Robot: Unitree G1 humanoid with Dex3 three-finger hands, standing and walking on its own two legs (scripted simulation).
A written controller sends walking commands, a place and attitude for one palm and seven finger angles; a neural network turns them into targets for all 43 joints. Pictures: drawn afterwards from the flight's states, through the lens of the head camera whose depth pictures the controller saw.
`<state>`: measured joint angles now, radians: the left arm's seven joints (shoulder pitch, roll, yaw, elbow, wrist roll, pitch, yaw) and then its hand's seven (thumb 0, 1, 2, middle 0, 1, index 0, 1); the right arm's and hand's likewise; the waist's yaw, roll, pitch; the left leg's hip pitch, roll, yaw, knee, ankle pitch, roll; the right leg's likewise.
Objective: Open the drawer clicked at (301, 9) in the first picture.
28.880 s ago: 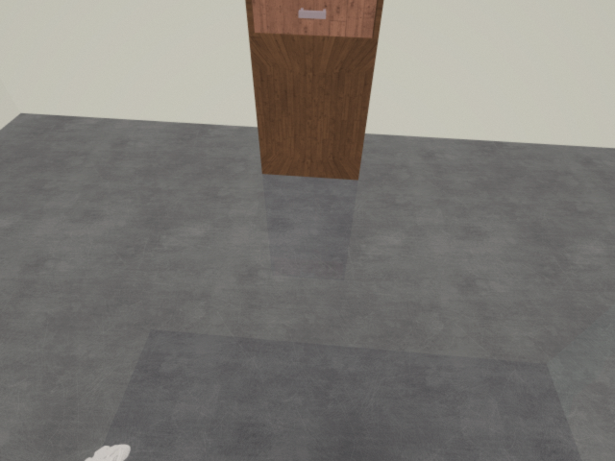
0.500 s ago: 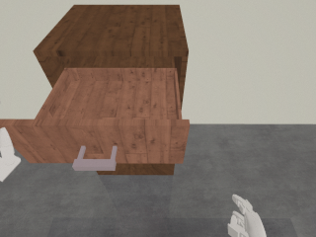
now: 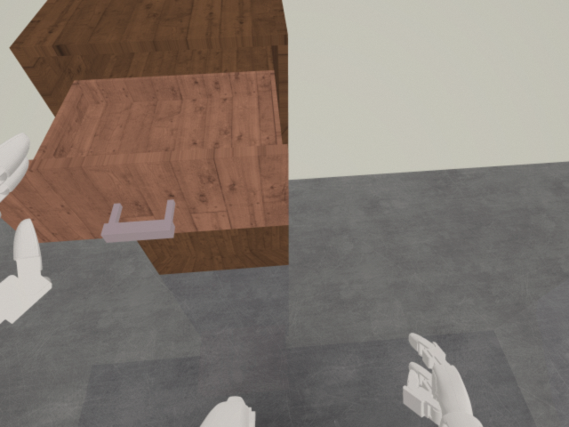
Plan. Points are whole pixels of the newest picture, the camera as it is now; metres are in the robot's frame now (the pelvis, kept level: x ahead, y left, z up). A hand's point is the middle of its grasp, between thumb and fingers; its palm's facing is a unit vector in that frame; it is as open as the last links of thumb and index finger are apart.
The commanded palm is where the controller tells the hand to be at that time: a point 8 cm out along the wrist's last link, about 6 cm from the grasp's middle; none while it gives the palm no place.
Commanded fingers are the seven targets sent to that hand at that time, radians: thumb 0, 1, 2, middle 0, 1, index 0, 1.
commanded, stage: stop stepping back and stand still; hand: left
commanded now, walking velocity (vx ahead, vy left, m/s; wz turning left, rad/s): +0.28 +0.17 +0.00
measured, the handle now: (141, 219) +0.40 +0.24 +0.04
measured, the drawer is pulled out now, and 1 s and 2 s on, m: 0.30 0.30 0.30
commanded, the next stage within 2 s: let the arm hang, fingers relaxed in 1.40 s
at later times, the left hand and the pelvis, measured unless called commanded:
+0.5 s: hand out of the picture +0.07 +0.23 +0.23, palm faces +0.55 -0.72 -0.42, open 7.5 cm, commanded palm +0.01 +0.27 +0.23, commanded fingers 0.00 0.90 0.90 -0.20 -0.30 -0.20 -0.30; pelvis -0.09 -0.02 +0.00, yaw +4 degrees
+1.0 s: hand out of the picture +0.04 +0.18 +0.21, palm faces +0.51 -0.68 -0.53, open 7.4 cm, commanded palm -0.02 +0.21 +0.23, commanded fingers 0.00 0.90 0.90 -0.20 -0.30 -0.20 -0.30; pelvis -0.12 -0.08 -0.01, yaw +5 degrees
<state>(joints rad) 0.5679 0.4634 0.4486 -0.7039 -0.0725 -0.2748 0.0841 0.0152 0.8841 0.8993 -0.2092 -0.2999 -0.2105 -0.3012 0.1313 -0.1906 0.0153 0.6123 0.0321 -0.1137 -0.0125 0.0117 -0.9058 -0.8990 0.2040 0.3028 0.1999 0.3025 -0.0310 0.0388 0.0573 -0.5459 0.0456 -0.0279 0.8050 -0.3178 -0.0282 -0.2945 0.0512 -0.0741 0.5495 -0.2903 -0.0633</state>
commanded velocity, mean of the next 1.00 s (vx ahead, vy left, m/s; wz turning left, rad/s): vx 0.15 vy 0.05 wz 0.00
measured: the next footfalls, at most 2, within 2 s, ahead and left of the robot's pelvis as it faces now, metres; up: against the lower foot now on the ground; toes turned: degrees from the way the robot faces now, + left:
left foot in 0.22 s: -0.07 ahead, +0.13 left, +0.00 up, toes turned +4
left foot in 0.80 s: -0.11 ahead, +0.07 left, +0.00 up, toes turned +9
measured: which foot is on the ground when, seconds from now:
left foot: up 0.00-0.20, down 0.22-0.54, up 0.56-0.78, down 0.80-1.00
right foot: down 0.00-0.82, up 0.84-0.96, down 0.98-1.00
